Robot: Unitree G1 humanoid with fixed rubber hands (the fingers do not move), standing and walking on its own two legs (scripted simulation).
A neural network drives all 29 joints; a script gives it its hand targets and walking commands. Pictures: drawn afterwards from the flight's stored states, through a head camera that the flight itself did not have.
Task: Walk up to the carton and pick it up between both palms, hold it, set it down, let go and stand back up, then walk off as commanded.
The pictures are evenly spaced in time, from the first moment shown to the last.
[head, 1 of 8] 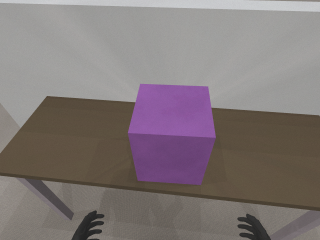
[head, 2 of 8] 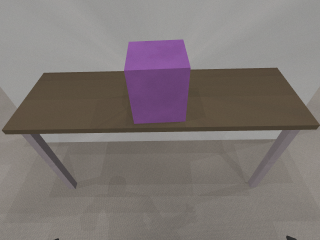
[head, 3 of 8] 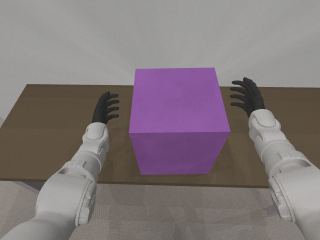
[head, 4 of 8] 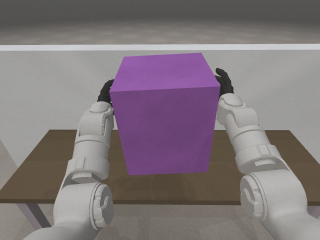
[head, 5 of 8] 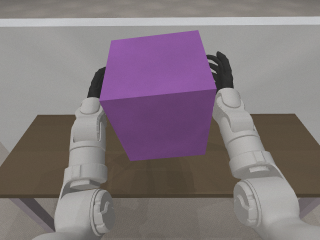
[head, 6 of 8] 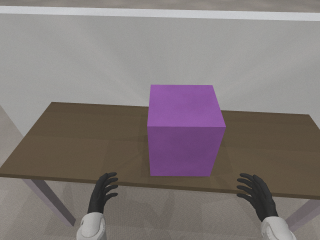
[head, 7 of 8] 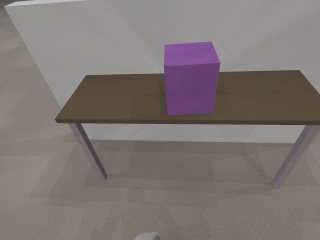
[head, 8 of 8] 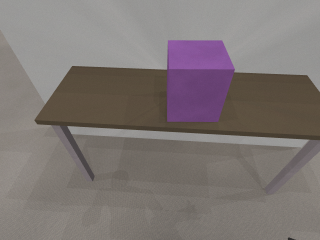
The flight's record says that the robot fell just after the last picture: no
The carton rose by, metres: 0.23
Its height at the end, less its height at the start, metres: +0.00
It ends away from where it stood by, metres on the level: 0.02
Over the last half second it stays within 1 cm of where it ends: yes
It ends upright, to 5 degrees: yes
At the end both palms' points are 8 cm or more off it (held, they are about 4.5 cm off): yes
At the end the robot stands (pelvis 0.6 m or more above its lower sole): yes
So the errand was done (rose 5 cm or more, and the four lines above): yes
